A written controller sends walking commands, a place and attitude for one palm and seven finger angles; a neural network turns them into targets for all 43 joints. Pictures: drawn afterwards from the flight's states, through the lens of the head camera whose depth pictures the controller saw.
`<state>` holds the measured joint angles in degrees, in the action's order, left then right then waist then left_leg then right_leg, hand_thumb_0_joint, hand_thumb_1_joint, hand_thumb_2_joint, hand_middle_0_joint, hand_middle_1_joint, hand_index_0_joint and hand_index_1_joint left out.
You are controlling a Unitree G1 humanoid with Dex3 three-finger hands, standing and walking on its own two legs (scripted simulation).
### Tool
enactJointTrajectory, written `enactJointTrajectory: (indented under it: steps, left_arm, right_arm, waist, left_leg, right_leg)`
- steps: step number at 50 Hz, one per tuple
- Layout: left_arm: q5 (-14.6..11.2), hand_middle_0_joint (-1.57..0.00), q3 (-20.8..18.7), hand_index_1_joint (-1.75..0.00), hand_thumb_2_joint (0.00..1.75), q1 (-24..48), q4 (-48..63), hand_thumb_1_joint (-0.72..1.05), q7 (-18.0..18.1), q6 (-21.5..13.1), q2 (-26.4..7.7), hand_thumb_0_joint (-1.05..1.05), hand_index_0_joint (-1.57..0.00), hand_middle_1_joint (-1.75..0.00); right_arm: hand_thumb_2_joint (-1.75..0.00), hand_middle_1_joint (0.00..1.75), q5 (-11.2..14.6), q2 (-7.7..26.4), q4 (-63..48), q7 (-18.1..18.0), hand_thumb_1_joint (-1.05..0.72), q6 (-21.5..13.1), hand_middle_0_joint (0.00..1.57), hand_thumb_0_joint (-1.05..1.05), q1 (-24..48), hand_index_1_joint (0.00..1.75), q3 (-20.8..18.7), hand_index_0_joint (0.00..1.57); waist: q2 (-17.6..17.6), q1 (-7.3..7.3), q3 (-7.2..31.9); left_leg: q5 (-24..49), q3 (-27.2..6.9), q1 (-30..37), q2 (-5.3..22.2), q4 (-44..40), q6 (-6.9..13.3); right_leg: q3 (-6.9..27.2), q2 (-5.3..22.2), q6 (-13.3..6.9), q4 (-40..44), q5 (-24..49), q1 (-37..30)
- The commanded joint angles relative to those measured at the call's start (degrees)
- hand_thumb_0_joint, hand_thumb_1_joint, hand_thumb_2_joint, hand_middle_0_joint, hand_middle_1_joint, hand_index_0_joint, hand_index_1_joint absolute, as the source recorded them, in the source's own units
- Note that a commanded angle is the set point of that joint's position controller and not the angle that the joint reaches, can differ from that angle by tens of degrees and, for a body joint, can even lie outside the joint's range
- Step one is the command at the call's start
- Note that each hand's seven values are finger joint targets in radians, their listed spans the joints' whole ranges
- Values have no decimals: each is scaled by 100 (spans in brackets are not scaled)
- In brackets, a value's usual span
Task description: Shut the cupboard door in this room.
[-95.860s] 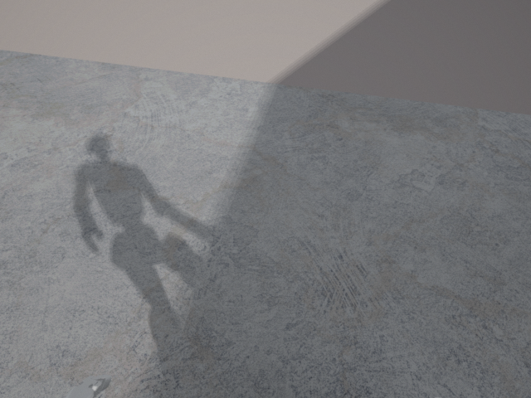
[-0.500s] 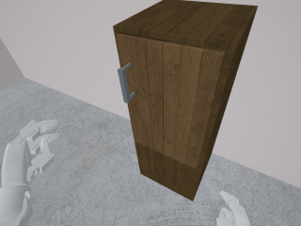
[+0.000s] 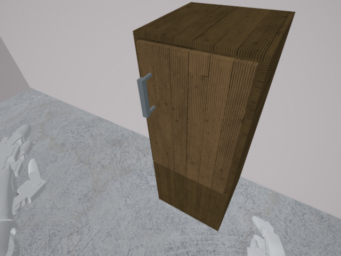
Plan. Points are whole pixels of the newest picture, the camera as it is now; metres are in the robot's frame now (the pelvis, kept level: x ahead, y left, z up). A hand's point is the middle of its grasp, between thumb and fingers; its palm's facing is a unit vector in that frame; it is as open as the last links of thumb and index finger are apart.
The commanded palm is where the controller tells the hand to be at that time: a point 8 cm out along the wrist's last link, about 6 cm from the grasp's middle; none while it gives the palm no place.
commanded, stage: step back with the hand held close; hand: left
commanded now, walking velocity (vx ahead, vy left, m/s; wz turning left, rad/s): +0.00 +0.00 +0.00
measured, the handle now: (147, 95) +0.59 +0.15 +0.08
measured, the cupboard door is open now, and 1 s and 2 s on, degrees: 0 0 0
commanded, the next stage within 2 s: stop stepping back and stand still in 1.30 s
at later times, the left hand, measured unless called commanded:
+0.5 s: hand (26, 193) +0.17 +0.28 +0.16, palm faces +0.38 -0.78 -0.50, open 7.4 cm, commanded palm +0.11 +0.31 +0.17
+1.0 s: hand out of the picture +0.08 +0.29 +0.16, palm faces +0.50 -0.73 -0.47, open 7.4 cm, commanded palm +0.01 +0.33 +0.17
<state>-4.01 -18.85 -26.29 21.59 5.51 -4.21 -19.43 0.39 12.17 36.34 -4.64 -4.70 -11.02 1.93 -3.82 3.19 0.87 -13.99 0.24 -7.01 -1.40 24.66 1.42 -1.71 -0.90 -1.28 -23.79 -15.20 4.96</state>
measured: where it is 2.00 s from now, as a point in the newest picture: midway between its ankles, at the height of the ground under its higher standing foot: outside the picture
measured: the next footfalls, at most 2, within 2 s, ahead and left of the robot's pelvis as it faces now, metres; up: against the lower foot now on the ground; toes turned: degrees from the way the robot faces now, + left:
left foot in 1.24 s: -0.07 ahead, +0.14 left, +0.00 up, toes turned +5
right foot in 1.48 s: -0.23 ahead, -0.09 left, +0.00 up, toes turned +0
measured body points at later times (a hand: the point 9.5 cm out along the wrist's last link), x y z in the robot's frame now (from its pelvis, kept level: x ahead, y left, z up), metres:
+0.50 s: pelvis -0.03 +0.02 +0.00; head -0.03 +0.00 +0.44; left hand +0.14 +0.32 +0.18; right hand +0.14 -0.24 -0.09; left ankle +0.00 +0.10 -0.74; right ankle -0.02 -0.10 -0.74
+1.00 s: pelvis -0.11 +0.02 -0.02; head -0.11 +0.03 +0.43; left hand +0.05 +0.33 +0.19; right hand +0.05 -0.22 -0.10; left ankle +0.00 +0.11 -0.74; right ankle -0.05 -0.10 -0.74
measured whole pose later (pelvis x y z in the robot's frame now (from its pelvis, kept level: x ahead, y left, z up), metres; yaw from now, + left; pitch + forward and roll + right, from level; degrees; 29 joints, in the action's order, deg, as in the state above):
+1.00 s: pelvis -0.11 +0.02 -0.02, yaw +4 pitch +0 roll -2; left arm -0.3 -26.4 -28.2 27.1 8.3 -14.9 -24.2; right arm -0.2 12.5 33.8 -5.1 -3.3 -14.6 0.2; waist -1.2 -1.3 0.2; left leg -10.7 1.0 -27.6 -0.3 37.4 3.7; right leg 1.0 -3.3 0.1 -36.0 -14.2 21.6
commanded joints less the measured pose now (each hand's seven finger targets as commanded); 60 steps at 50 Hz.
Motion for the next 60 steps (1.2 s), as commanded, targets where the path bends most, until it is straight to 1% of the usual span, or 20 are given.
enactJointTrajectory:
  steps: [1, 5, 6, 7, 8, 10, 16, 22, 27, 32, 35, 43, 48, 50, 52, 54, 56, 58, 59, 60]
  left_arm:
    - [-40, -20, -795, -30, 90, 435, 1059, 90, 127, -373, -1093, 0, -20, -30]
    - [-53, -20, -732, -30, 90, 439, 937, 90, 95, -367, -1026, 0, -20, -30]
    - [-18, -20, -1363, -30, 90, 944, 1272, 90, 154, -580, -1711, 0, -20, -30]
    - [11, -20, -1418, -30, 90, 921, 1189, 90, 173, -679, -1761, 0, -20, -30]
    - [-7, -20, -998, -30, 90, 368, 886, 90, 141, -668, -1295, 0, -20, -30]
    - [16, -20, -836, -30, 90, 140, 928, 90, 148, -695, -1180, 0, -20, -30]
    - [-18, -20, -1097, -30, 90, -169, 1308, 90, 258, -763, -1469, 0, -20, -30]
    - [-46, -20, -1383, -30, 90, -335, 1457, 90, 318, -785, -1715, 0, -20, -30]
    - [-13, -20, -1274, -30, 90, -511, 1435, 90, 346, -816, -1572, 0, -20, -30]
    - [123, -20, -1277, -30, 90, -224, 1367, 90, 391, -952, -1565, 0, -20, -30]
    - [200, -20, -1187, -30, 90, -126, 1455, 90, 429, -1080, -1464, 0, -20, -30]
    - [313, -20, -1317, -30, 90, 46, 1911, 90, 476, -1335, -1482, 0, -20, -30]
    - [352, -20, -1422, -30, 90, -18, 1627, 90, 391, -1414, -1471, 0, -20, -30]
    - [269, -20, -1407, -30, 90, -190, 1607, 90, 376, -1454, -1468, 0, -20, -30]
    - [223, -20, -1504, -30, 90, -165, 1627, 90, 417, -1426, -1669, 0, -20, -30]
    - [200, -20, -1210, -30, 90, -21, 1668, 90, 508, -1349, -1551, 0, -20, -30]
    - [224, -20, -1266, -30, 90, 107, 1780, 90, 541, -1313, -1662, 0, -20, -30]
    - [232, -20, -1355, -30, 90, 115, 1850, 90, 568, -1289, -1740, 0, -20, -30]
    - [219, -20, -1321, -30, 90, 88, 1895, 90, 564, -1311, -1696, 0, -20, -30]
    - [191, -20, -1320, -30, 90, 101, 2033, 90, 563, -1354, -1704, 0, -20, -30]
  right_arm:
    - [-90, 30, 28, 570, -937, -1, -90, -265, 20, 0, 803, 30, -229, 20]
    - [-90, 30, 37, 610, -954, 1, -90, -220, 20, 0, 791, 30, -266, 20]
    - [-90, 30, 87, 808, -1132, 20, -90, -109, 20, 0, 722, 30, -364, 20]
    - [-90, 30, 73, 729, -1046, -7, -90, -79, 20, 0, 722, 30, -355, 20]
    - [-90, 30, 43, 724, -991, -4, -90, -24, 20, 0, 706, 30, -359, 20]
    - [-90, 30, 45, 767, -1049, 23, -90, 62, 20, 0, 684, 30, -402, 20]
    - [-90, 30, 69, 820, -1213, -61, -90, 287, 20, 0, 649, 30, -485, 20]
    - [-90, 30, 81, 859, -1349, -138, -90, 446, 20, 0, 626, 30, -530, 20]
    - [-90, 30, 79, 912, -1387, -140, -90, 411, 20, 0, 567, 30, -530, 20]
    - [-90, 30, 67, 956, -1380, -129, -90, 319, 20, 0, 490, 30, -543, 20]
    - [-90, 30, 46, 915, -1361, -104, -90, 219, 20, 0, 401, 30, -524, 20]
    - [-90, 30, -28, 932, -1250, -149, -90, -129, 20, 0, 345, 30, -498, 20]
    - [-90, 30, -50, 923, -1214, -91, -90, -181, 20, 0, 393, 30, -548, 20]
    - [-90, 30, -23, 855, -1152, -21, -90, -189, 20, 0, 269, 30, -567, 20]
    - [-90, 30, -66, 797, -1057, 38, -90, -130, 20, 0, 221, 30, -618, 20]
    - [-90, 30, -47, 622, -960, 117, -90, -53, 20, 0, 323, 30, -581, 20]
    - [-90, 30, -44, 561, -963, 121, -90, 1, 20, 0, 355, 30, -544, 20]
    - [-90, 30, -74, 525, -933, 62, -90, 22, 20, 0, 290, 30, -486, 20]
    - [-90, 30, -57, 536, -908, 24, -90, 30, 20, 0, 271, 30, -448, 20]
    - [-90, 30, -29, 631, -894, -28, -90, 3, 20, 0, 271, 30, -472, 20]
  waist:
    - [-77, 51, 56]
    - [148, 33, 73]
    - [98, -141, 88]
    - [154, -146, 108]
    - [282, -213, 214]
    - [290, -232, 420]
    - [211, -242, 922]
    - [70, -233, 1074]
    - [-114, -240, 829]
    - [100, -314, 280]
    - [169, -354, 218]
    - [-796, -327, 522]
    - [-456, -331, 197]
    - [194, -359, 359]
    - [887, -368, 336]
    - [1486, -369, 386]
    - [1586, -389, 519]
    - [1221, -410, 377]
    - [890, -441, 346]
    - [163, -471, 305]
  left_leg:
    - [1183, -82, -11, 213, -404, -51]
    - [1092, -68, -4, 235, -426, -21]
    - [694, -235, -371, 355, -87, 143]
    - [598, -296, -386, 309, 101, 131]
    - [750, -305, -331, 316, 194, 114]
    - [860, -268, -314, 335, 267, 86]
    - [1959, -352, -396, 512, 148, 41]
    - [2136, -406, -676, 614, 22, 49]
    - [1066, -586, -1390, 748, -297, 142]
    - [-1509, -745, -2612, 739, -481, 299]
    - [-1821, -806, -2641, 693, -303, 307]
    - [-2555, -1406, -3604, 1237, -1195, 514]
    - [-2871, -1254, -4337, 1232, -808, 562]
    - [-2172, -785, -3360, 799, 67, 305]
    - [-1626, -402, -2381, 429, 1260, -4]
    - [-1102, -178, -1563, 187, 2824, -227]
    - [-1143, -186, -1584, 221, 3159, -178]
    - [-943, -257, -1215, 327, 2064, -129]
    - [-670, -192, -1006, 280, 1111, -118]
    - [-421, -156, -1008, 296, 221, -73]
  right_leg:
    - [12, 111, 17, 416, 1064, 194]
    - [34, 114, 43, 456, 965, 210]
    - [630, 461, 12, 715, 1068, 534]
    - [835, 666, -79, 798, 1211, 594]
    - [784, 784, -124, 716, 1378, 634]
    - [795, 842, -119, 633, 1392, 726]
    - [479, 635, 9, 23, 2159, 464]
    - [430, 479, 84, -300, 2220, 316]
    - [429, 352, 141, -428, 1350, 299]
    - [735, 392, 116, -168, -97, 333]
    - [845, 468, 43, -4, -870, 664]
    - [361, -123, 220, -1488, 212, -484]
    - [695, -131, 156, -1616, 320, -649]
    - [1314, 270, -68, -786, 100, 378]
    - [2216, 1017, -421, 335, -1101, 1756]
    - [2662, 1849, -832, 1095, -1531, 2724]
    - [2335, 1849, -808, 1024, -895, 2539]
    - [1738, 1467, -568, 625, -199, 2598]
    - [1376, 1169, -356, 254, -34, 2549]
    - [1102, 781, -152, -249, 110, 2387]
